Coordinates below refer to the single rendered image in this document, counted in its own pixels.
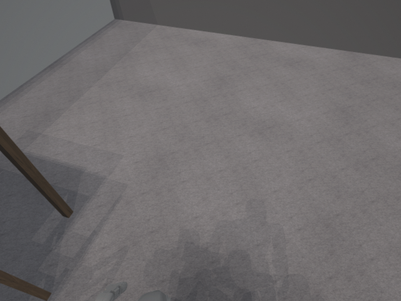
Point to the chair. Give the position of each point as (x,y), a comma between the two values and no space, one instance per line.
(23,286)

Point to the robot left hand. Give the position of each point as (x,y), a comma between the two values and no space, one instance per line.
(112,292)

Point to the table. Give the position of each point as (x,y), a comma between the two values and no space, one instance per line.
(23,164)

